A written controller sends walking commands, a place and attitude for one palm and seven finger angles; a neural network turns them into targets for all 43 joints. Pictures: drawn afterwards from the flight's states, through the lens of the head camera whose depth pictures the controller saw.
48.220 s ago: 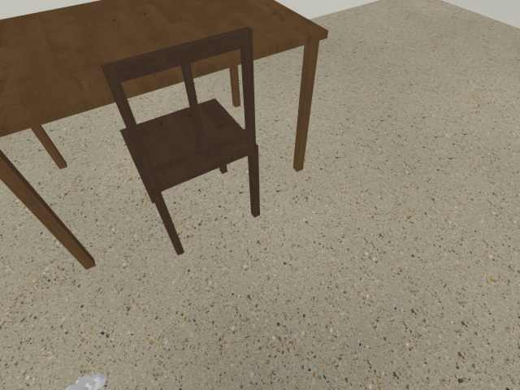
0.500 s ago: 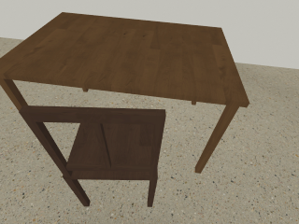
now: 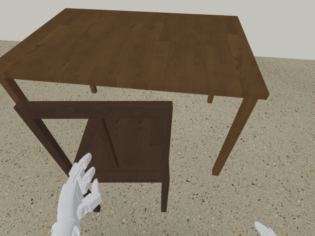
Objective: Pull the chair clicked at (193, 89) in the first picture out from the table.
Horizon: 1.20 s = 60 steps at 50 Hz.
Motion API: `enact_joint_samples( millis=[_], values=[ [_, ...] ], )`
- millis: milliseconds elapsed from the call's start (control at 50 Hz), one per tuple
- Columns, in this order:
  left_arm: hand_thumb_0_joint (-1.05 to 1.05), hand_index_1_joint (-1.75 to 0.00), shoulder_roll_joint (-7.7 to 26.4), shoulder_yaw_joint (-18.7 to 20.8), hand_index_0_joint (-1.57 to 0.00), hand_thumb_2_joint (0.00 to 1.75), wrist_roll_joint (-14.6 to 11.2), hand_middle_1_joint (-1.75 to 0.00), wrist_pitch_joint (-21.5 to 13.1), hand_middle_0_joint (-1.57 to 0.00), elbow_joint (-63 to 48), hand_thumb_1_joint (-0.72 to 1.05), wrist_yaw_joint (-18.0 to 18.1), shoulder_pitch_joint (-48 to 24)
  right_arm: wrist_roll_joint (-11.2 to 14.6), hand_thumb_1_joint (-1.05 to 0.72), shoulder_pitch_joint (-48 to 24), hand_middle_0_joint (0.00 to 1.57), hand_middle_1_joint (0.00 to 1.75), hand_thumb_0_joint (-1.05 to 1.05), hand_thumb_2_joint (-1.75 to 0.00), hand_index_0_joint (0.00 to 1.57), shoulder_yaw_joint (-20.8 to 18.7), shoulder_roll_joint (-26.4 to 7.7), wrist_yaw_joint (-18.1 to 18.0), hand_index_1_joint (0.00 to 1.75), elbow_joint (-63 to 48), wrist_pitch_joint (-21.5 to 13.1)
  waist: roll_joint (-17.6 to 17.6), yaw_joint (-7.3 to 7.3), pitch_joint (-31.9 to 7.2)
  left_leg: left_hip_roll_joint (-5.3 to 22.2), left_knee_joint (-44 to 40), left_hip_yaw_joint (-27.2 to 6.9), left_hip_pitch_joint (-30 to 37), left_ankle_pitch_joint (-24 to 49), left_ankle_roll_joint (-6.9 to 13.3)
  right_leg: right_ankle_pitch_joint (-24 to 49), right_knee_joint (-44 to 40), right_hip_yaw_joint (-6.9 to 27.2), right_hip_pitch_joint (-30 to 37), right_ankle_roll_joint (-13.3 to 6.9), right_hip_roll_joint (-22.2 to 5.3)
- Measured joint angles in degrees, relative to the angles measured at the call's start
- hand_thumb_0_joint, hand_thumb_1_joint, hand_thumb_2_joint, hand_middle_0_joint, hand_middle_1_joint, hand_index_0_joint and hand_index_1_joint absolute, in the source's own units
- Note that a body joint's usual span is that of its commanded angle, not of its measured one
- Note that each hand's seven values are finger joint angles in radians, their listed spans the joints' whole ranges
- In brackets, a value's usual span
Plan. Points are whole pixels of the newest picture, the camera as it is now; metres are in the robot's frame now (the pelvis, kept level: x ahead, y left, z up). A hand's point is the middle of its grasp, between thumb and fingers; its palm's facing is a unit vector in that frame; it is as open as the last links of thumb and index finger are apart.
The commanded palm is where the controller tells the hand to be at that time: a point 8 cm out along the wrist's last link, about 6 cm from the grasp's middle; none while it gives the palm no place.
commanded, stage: raise the hand toward the chair's back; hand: left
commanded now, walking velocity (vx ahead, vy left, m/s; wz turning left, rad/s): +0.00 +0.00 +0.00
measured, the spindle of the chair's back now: (108, 145) +0.42 +0.16 -0.06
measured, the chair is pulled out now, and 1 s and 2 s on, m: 0.16 0.16 0.16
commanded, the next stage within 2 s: aim the fingers beside a spindle in 1.84 s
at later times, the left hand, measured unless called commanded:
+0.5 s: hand (107, 214) +0.20 +0.13 -0.03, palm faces -0.07 -1.00 -0.05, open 12.2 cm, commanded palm +0.16 +0.20 -0.02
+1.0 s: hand (84, 208) +0.21 +0.18 -0.01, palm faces +0.01 -1.00 -0.05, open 16.2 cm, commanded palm +0.18 +0.24 -0.01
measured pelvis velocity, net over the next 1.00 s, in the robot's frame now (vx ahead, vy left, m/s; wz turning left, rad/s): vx -0.02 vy -0.02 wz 0.02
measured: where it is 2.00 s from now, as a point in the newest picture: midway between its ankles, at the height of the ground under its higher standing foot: outside the picture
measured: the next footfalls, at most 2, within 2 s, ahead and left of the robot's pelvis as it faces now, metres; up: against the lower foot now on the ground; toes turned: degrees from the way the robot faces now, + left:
none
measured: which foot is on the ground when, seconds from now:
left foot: down 0.00-1.00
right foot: down 0.00-1.00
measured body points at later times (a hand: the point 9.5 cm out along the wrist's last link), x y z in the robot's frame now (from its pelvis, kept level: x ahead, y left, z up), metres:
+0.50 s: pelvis -0.02 -0.06 -0.07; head +0.07 -0.06 +0.37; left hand +0.19 +0.18 -0.02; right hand +0.19 -0.25 -0.16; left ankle +0.00 +0.08 -0.70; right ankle +0.02 -0.12 -0.70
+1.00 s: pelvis -0.02 -0.02 -0.05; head +0.06 +0.00 +0.39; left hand +0.20 +0.23 +0.00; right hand +0.18 -0.26 -0.12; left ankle +0.00 +0.08 -0.70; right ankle +0.02 -0.12 -0.70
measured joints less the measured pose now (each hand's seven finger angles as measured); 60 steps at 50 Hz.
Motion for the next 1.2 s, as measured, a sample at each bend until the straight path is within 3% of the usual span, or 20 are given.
enact_joint_samples(
  millis=[60,100,160,220,280,340,380,440,500,540,620,740,860,1040,1200],
  values=[
    [0.03,-0.27,-2.9,0.9,-0.18,0.82,-0.1,-0.27,-11.4,-0.17,0.1,0.76,-8.5,-1.7,-0.9,-0.92,-5.2,0.2,0.3,0.03,-0.9,0.2,-2.0,0.3,2.7,0.3,-6.0,2.2,-2.6,0.24,-1.8,1.4,7.7,0.7,-7.1,-3.4,-0.6,-2.7,7.5,0.5,-7.5,-1.0,1.2],
    [0.02,-0.27,-3.1,1.3,-0.18,0.8,1.8,-0.27,-15.1,-0.18,0.1,0.71,-11.7,-0.3,-1.1,-0.92,-8.1,0.2,0.3,0.02,-0.9,0.2,-2.9,0.7,3.8,0.3,-10.3,4.5,-4.2,0.8,-2.2,2.1,12.3,0.7,-11.0,-5.4,-1.0,-4.7,12.1,0.4,-11.6,-1.6,1.6],
    [0.02,-0.26,-1.0,1.9,-0.18,0.77,2.6,-0.26,-13.7,-0.18,-1.0,0.63,-12.8,3.7,-0.9,-0.91,-11.2,0.2,0.29,0.02,-0.9,0.2,-3.1,1.1,4.0,0.3,-15.8,7.9,-5.3,2.55,-1.9,2.6,17.6,0.0,-15.4,-7.6,-1.9,-6.4,17.3,-0.4,-15.7,-2.8,1.8],
    [0.02,-0.25,1.3,4.2,-0.17,0.75,0.8,-0.25,-12.8,-0.17,-3.1,0.55,-11.6,8.3,-0.8,-0.91,-13.1,0.2,0.29,0.01,-0.9,0.2,-2.2,1.8,3.1,0.3,-18.1,9.0,-4.7,4.57,-1.9,3.1,21.1,-2.0,-19.0,-8.9,-2.9,-8.6,19.9,-2.4,-18.4,-3.8,2.2],
    [0.02,-0.24,3.2,7.3,-0.16,0.72,-2.0,-0.24,-16.3,-0.16,-5.9,0.47,-11.9,10.1,-1.0,-0.91,-14.0,0.2,0.29,0.01,-0.9,0.2,-0.4,2.8,2.2,0.3,-17.6,7.9,-3.1,6.07,-2.0,3.4,23.7,-4.5,-22.3,-9.5,-3.8,-9.2,21.2,-5.0,-20.4,-4.6,2.4],
    [0.02,-0.22,3.9,8.5,-0.15,0.69,-4.9,-0.22,-19.4,-0.15,-7.4,0.4,-16.2,7.3,-0.7,-0.91,-14.5,0.2,0.3,0.01,-0.9,0.2,2.0,3.6,1.7,0.3,-15.5,6.3,-1.3,6.92,-1.7,3.5,26.0,-6.6,-25.5,-9.7,-4.3,-9.5,22.3,-7.1,-22.5,-5.1,2.4],
    [0.02,-0.22,4.3,8.2,-0.14,0.67,-6.0,-0.22,-18.5,-0.14,-7.2,0.36,-20.2,3.9,-0.2,-0.91,-14.1,0.2,0.3,0.01,-0.9,0.2,3.3,4.3,1.3,0.3,-14.0,5.9,-0.4,7.17,-1.4,3.5,26.8,-7.1,-27.0,-9.6,-4.6,-9.5,22.9,-7.6,-23.7,-5.4,2.4],
    [0.01,-0.21,5.0,7.8,-0.14,0.64,-6.4,-0.21,-12.6,-0.13,-5.7,0.29,-24.7,-0.5,0.6,-0.9,-12.7,0.21,0.3,0.01,-0.9,0.21,4.6,5.6,0.8,0.3,-12.3,6.7,0.4,6.51,-0.8,3.7,26.5,-6.9,-27.3,-9.2,-4.8,-9.1,22.8,-7.5,-24.2,-5.5,2.5],
    [0.01,-0.2,5.3,8.7,-0.13,0.61,-6.8,-0.2,-6.8,-0.13,-4.8,0.21,-24.7,-1.8,1.0,-0.9,-10.1,0.21,0.3,0.01,-0.9,0.21,4.5,6.7,0.3,0.3,-11.2,7.9,0.7,4.84,-0.3,3.7,24.4,-5.9,-25.6,-8.4,-4.8,-8.4,21.4,-6.4,-23.2,-5.2,2.6],
    [0.01,-0.19,4.9,10.0,-0.13,0.59,-7.2,-0.19,-5.5,-0.13,-4.6,0.17,-22.8,-1.3,1.1,-0.9,-8.1,0.21,0.3,0.01,-0.9,0.21,3.8,6.7,0.0,0.3,-10.5,8.3,0.5,3.79,-0.4,3.7,22.6,-5.1,-24.3,-7.9,-4.7,-7.8,20.1,-5.6,-22.3,-5.0,2.6],
    [0.01,-0.17,4.3,12.1,-0.12,0.55,-7.3,-0.17,-8.1,-0.12,-4.3,0.08,-19.8,0.4,1.0,-0.9,-4.7,0.21,0.3,0.01,-0.9,0.21,1.9,5.1,-0.4,0.3,-9.2,8.0,0.2,2.51,-0.8,3.7,20.1,-4.1,-22.5,-7.0,-4.2,-6.9,18.1,-4.6,-21.1,-4.5,2.7],
    [0.01,-0.15,5.0,11.7,-0.11,0.49,-7.4,-0.15,-12.4,-0.11,-2.2,-0.06,-20.7,1.0,1.4,-0.9,-3.5,0.2,0.3,0.01,-0.9,0.2,-0.5,1.4,-0.9,0.3,-8.3,6.7,-0.1,1.86,-0.7,3.4,19.7,-3.6,-22.5,-6.8,-3.2,-6.3,17.3,-4.0,-20.8,-3.8,2.4],
    [0.0,-0.13,5.3,10.6,-0.09,0.43,-7.3,-0.13,-13.6,-0.09,-2.5,-0.2,-19.7,0.9,1.1,-0.91,-5.3,0.2,0.3,0.01,-0.9,0.2,-0.8,1.0,-1.1,0.3,-9.6,5.5,-0.5,1.91,-0.7,3.1,20.0,-3.1,-22.4,-6.9,-2.2,-5.9,16.9,-3.6,-20.5,-2.9,2.2],
    [0.0,-0.1,6.0,9.9,-0.07,0.34,-6.2,-0.1,-10.8,-0.07,-3.0,-0.4,-19.2,-1.6,0.7,-0.9,-8.1,0.2,0.3,0.01,-0.9,0.2,2.7,3.5,-0.1,0.3,-13.3,6.5,-0.1,3.25,-1.1,2.4,20.0,-3.3,-21.8,-6.9,-1.0,-5.5,15.7,-3.7,-19.1,-1.7,1.6],
    [-0.01,-0.09,6.8,10.7,-0.07,0.31,-6.2,-0.09,-8.5,-0.07,-4.1,-0.48,-19.9,-2.8,0.4,-0.9,-7.7,0.21,0.3,0.01,-0.9,0.21,4.7,4.5,0.3,0.3,-14.4,7.2,0.3,4.17,-1.2,2.0,19.4,-3.5,-21.2,-6.9,-0.3,-5.2,14.4,-3.9,-18.0,-0.9,1.3]
  ],
)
